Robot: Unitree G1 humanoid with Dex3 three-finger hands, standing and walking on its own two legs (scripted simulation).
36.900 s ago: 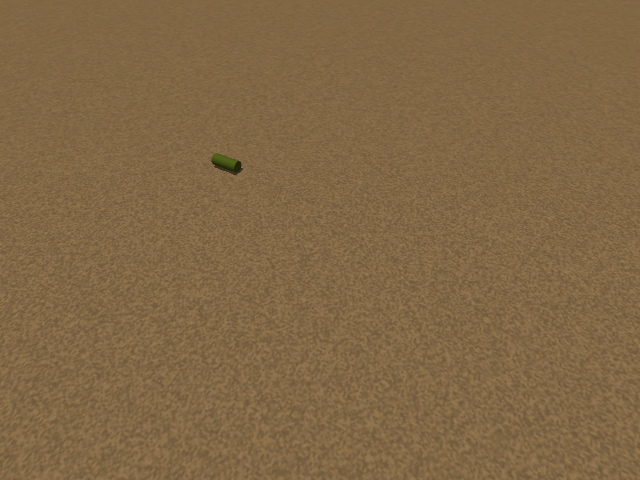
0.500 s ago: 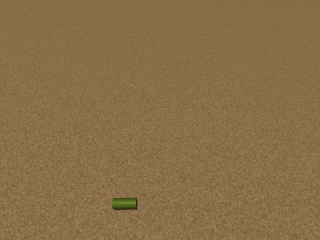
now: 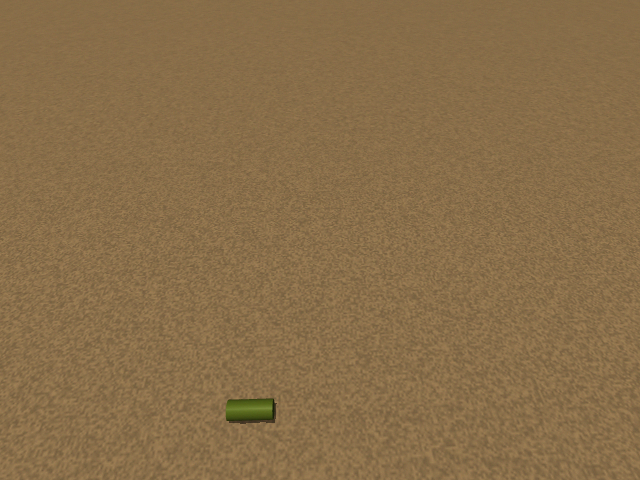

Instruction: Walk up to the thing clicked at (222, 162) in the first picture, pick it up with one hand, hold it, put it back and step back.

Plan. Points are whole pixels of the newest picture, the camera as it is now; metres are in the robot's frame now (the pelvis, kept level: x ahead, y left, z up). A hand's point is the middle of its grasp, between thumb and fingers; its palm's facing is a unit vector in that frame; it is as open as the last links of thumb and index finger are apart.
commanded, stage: stand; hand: left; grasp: from above
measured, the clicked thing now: (250, 409) +0.48 +0.24 -0.75
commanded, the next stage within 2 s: step back in 1.50 s
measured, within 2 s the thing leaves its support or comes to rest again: neither
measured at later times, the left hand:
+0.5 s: hand out of the picture +0.09 +0.23 -0.15, palm faces +0.01 -0.94 -0.34, open 7.4 cm
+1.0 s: hand out of the picture +0.10 +0.23 -0.15, palm faces +0.00 -0.94 -0.34, open 7.4 cm
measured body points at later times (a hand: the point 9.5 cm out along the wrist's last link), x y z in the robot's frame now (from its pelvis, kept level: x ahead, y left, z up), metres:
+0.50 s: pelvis +0.01 -0.01 +0.00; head +0.01 -0.02 +0.45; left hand +0.09 +0.28 -0.13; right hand +0.08 -0.30 -0.14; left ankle +0.02 +0.13 -0.74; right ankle +0.03 -0.14 -0.74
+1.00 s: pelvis +0.02 -0.01 +0.00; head +0.02 -0.02 +0.45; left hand +0.10 +0.28 -0.13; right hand +0.09 -0.31 -0.14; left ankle +0.02 +0.13 -0.74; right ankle +0.03 -0.14 -0.74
